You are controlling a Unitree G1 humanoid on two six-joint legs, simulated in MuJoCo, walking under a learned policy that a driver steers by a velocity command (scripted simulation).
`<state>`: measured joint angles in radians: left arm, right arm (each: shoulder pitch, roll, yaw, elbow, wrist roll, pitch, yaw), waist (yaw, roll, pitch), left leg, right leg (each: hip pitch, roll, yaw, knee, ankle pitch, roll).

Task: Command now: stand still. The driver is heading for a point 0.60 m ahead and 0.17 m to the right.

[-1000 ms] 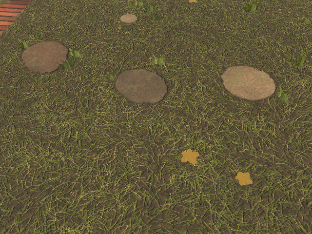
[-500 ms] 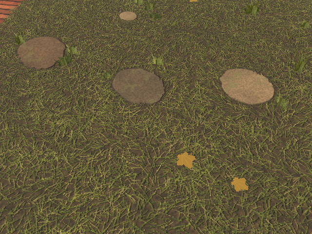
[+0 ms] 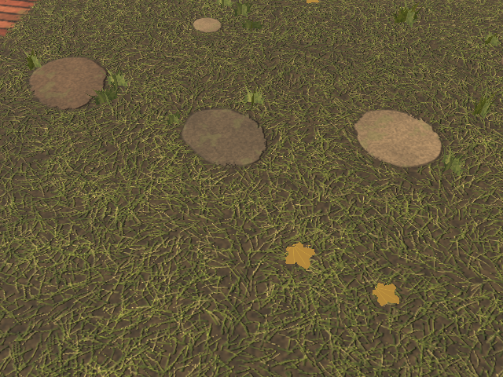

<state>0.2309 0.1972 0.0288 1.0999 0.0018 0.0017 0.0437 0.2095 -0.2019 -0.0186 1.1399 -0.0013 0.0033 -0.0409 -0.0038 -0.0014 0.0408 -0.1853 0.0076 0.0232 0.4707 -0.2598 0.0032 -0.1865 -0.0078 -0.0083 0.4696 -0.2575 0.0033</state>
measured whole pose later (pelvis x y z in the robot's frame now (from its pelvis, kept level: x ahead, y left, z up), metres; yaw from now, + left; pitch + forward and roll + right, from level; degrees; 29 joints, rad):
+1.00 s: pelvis +0.00 +0.00 +0.00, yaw +0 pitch -1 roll +0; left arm 0.30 0.17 0.02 1.11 -0.01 0.00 0.05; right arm 0.29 -0.17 -0.02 1.11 0.01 0.00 -0.05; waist 0.00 0.00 0.03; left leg -0.21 0.00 0.03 0.50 -0.28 0.02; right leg -0.21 -0.01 0.00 0.50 -0.29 0.00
